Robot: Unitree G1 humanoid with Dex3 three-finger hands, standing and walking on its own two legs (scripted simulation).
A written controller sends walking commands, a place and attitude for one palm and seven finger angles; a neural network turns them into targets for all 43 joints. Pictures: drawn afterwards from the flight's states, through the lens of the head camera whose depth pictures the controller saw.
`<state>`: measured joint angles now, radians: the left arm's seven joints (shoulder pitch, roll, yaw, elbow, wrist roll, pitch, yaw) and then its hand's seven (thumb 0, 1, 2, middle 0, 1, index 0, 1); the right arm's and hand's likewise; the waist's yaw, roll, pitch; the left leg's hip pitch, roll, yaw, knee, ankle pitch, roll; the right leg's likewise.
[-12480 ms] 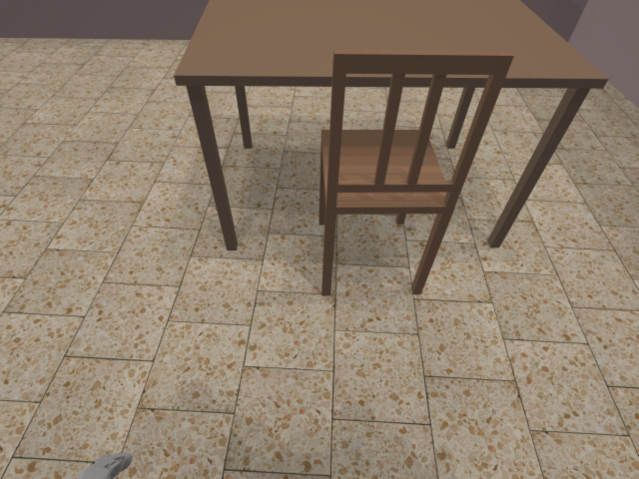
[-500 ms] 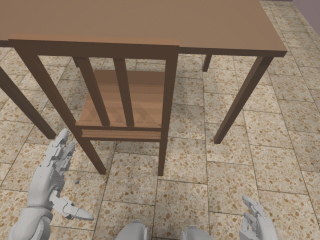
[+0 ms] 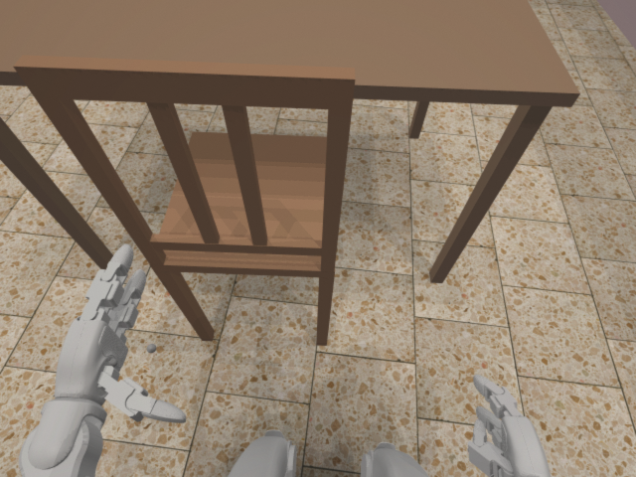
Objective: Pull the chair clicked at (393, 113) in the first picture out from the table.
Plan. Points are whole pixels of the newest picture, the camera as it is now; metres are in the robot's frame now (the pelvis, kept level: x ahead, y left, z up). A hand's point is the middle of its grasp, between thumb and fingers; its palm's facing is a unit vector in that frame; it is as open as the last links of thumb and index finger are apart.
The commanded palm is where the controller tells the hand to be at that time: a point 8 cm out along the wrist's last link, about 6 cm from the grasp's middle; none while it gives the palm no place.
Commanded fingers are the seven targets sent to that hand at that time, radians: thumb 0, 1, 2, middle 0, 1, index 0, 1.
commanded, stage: aim the fingers beside a spindle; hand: left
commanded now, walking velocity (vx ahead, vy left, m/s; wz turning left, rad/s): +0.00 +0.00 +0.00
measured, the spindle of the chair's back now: (191, 184) +0.52 +0.23 +0.01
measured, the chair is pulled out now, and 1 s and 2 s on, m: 0.00 0.00 0.00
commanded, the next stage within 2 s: none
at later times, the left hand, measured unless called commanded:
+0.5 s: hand (165, 319) +0.29 +0.21 +0.02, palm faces +0.02 -1.00 -0.06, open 16.9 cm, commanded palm +0.27 +0.26 +0.02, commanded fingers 0.00 -0.50 0.30 -0.06 -0.08 -0.06 -0.08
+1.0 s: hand (187, 296) +0.33 +0.20 +0.00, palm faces +0.00 -1.00 -0.05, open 16.9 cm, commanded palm +0.32 +0.25 +0.00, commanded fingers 0.00 -0.50 0.30 -0.06 -0.08 -0.06 -0.08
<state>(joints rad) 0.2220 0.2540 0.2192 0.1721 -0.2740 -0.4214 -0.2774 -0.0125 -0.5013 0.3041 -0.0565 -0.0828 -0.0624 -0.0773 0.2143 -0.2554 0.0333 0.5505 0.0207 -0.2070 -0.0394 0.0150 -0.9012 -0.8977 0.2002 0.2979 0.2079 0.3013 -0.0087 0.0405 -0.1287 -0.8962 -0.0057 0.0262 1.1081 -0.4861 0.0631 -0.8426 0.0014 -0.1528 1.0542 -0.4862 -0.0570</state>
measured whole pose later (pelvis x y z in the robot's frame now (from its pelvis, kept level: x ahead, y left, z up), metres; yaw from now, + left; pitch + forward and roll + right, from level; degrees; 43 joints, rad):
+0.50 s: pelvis +0.00 -0.01 -0.01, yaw -1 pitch +18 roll -2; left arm 0.09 0.28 0.28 0.31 -0.28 -0.46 -0.30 -0.01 -0.50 0.30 -0.06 -0.08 -0.06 -0.08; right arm 0.23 -0.27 0.02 0.59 0.02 -0.19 -0.03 0.02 -0.90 -0.90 0.20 0.30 0.21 0.30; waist -0.03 0.03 -0.13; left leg -0.95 0.01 0.03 1.14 -0.51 0.05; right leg -0.91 0.01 -0.14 1.09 -0.50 -0.07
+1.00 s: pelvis -0.01 +0.00 -0.02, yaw -1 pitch +21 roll -2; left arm -0.14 0.29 0.27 0.50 -0.24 -0.45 -0.27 -0.01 -0.50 0.30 -0.06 -0.08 -0.06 -0.08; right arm 0.22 -0.27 0.03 0.59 0.01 -0.15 -0.03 0.01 -0.90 -0.90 0.20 0.30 0.21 0.30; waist -0.04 0.03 -0.14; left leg -1.06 0.01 0.05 1.21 -0.51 0.06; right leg -1.02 0.00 -0.14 1.17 -0.51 -0.06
